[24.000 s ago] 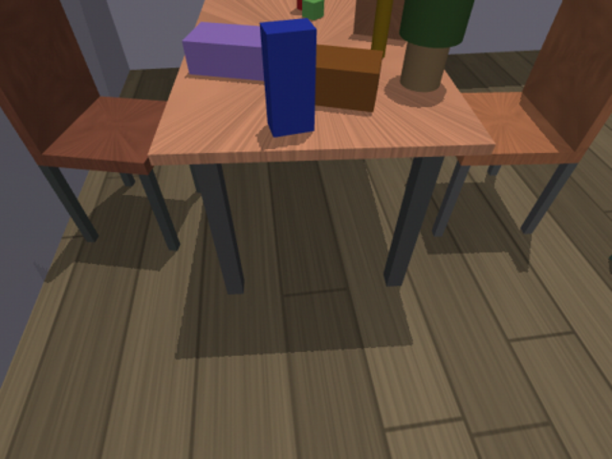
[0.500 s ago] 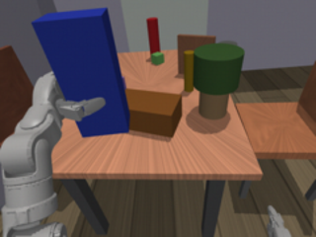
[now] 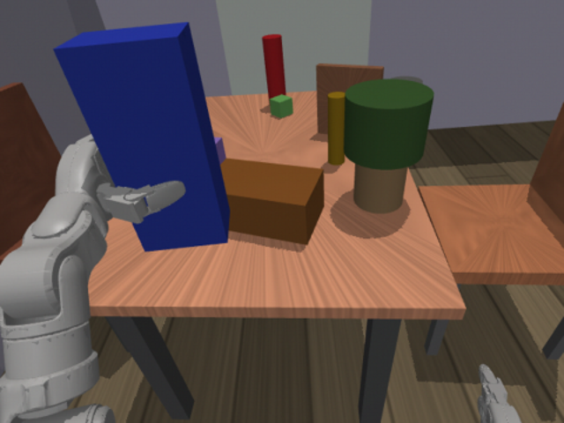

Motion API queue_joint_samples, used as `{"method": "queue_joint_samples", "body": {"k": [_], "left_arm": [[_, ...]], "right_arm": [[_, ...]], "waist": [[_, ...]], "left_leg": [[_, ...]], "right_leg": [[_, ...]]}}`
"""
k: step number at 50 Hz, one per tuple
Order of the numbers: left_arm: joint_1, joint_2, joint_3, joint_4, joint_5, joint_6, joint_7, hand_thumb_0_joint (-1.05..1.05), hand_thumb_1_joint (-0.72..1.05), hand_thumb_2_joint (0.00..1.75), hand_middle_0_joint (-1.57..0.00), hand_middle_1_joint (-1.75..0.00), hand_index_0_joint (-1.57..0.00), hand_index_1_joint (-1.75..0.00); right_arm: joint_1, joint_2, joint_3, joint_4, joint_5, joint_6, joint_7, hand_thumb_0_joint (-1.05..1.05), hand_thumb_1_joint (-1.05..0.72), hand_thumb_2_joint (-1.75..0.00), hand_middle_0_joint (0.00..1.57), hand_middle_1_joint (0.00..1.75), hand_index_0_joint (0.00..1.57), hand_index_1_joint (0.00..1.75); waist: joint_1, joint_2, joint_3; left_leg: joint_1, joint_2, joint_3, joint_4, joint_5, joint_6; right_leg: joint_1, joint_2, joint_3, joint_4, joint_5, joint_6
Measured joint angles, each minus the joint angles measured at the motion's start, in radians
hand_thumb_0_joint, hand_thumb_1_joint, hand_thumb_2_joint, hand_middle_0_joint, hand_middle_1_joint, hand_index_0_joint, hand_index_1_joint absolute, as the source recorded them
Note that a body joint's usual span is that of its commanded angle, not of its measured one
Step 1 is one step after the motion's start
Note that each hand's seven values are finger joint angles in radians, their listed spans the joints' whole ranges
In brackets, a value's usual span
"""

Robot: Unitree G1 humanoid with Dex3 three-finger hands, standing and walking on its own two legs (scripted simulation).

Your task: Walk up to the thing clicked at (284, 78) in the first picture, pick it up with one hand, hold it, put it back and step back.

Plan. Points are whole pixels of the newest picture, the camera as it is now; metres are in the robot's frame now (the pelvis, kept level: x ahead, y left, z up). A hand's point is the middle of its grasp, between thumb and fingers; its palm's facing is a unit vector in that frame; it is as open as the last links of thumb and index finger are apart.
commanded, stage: hold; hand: left
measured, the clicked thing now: (164, 150) +0.33 +0.14 +0.30
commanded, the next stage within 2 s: crouch in 1.34 s
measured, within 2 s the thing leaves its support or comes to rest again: neither
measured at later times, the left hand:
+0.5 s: hand (137, 166) +0.33 +0.18 +0.29, palm faces +0.19 -0.98 +0.00, open 10.9 cm
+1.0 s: hand (146, 157) +0.34 +0.17 +0.29, palm faces +0.19 -0.98 +0.00, open 10.9 cm
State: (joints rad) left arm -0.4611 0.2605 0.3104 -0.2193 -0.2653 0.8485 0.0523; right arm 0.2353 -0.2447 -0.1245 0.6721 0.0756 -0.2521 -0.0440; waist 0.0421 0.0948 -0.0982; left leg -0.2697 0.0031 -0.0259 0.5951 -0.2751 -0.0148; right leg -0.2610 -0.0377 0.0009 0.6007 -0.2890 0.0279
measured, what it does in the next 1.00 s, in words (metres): stands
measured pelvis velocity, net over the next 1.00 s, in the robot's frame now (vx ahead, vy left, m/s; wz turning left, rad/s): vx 0.01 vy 0.00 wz -0.01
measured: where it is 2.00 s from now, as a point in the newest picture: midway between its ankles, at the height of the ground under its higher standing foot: outside the picture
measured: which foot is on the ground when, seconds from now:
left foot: down 0.00-1.00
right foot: down 0.00-1.00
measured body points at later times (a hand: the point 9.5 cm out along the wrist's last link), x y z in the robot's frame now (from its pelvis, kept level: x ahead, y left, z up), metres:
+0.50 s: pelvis +0.01 +0.00 +0.00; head -0.05 -0.04 +0.45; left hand +0.31 +0.23 +0.29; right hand +0.19 -0.26 -0.07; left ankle +0.03 +0.13 -0.73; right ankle +0.02 -0.14 -0.73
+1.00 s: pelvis +0.01 +0.00 +0.00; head -0.05 -0.04 +0.45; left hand +0.32 +0.22 +0.29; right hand +0.18 -0.26 -0.08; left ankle +0.03 +0.13 -0.73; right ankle +0.02 -0.14 -0.73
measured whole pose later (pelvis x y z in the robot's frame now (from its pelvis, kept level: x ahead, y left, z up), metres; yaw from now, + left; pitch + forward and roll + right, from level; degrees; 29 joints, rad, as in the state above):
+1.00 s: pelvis +0.01 +0.00 +0.00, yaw +0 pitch -2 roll +0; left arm -0.52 0.27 0.32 -0.18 -0.26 0.85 0.07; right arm 0.24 -0.24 -0.12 0.68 0.08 -0.25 -0.03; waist 0.04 0.10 -0.10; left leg -0.27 0.01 -0.02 0.60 -0.28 -0.01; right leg -0.27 -0.04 0.01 0.60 -0.29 0.03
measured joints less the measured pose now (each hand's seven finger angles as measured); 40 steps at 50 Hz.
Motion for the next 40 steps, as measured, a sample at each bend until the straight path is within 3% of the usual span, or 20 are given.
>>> {"method": "queue_joint_samples", "body": {"k": [10, 24, 35, 40], "left_arm": [[-0.035, 0.007, 0.008, 0.031, 0.012, -0.025, 0.033, 0.00, -0.53, 1.04, -0.71, -1.08, -0.70, -1.06], [-0.011, 0.016, 0.022, -0.001, 0.001, -0.010, -0.011, 0.00, -0.54, 1.05, -0.71, -1.08, -0.70, -1.06], [0.004, -0.001, -0.003, -0.031, 0.009, 0.007, 0.013, 0.00, -0.53, 1.05, -0.71, -1.08, -0.70, -1.06], [-0.035, 0.010, 0.007, -0.005, 0.005, 0.000, 0.021, 0.00, -0.54, 1.05, -0.71, -1.08, -0.70, -1.06]], "right_arm": [[0.002, 0.010, -0.001, 0.005, -0.002, -0.009, -0.005, -0.01, 0.52, -0.06, 0.05, 0.06, 0.05, 0.05], [0.005, 0.000, 0.002, 0.004, 0.000, 0.001, 0.001, -0.01, 0.52, -0.06, 0.05, 0.06, 0.05, 0.05], [-0.003, 0.013, 0.005, -0.002, -0.001, -0.008, 0.008, -0.01, 0.52, -0.06, 0.05, 0.06, 0.05, 0.05], [-0.001, 0.011, 0.006, 0.004, -0.003, -0.012, 0.004, -0.01, 0.52, -0.06, 0.05, 0.06, 0.05, 0.05]], "waist": [[-0.009, -0.008, 0.010], [0.004, 0.007, -0.003], [0.001, -0.003, 0.004], [-0.005, -0.004, 0.008]], "left_leg": [[-0.008, 0.001, 0.001, 0.005, -0.002, 0.000], [-0.002, 0.001, 0.003, 0.003, -0.009, 0.003], [0.001, 0.000, 0.000, 0.006, -0.013, 0.001], [0.000, 0.001, 0.000, 0.008, -0.014, 0.001]], "right_leg": [[-0.009, 0.002, 0.002, 0.005, -0.001, -0.001], [0.001, 0.001, 0.003, -0.005, -0.004, 0.003], [0.003, 0.000, 0.000, 0.001, -0.011, 0.001], [0.002, 0.001, 0.000, 0.004, -0.012, 0.001]]}}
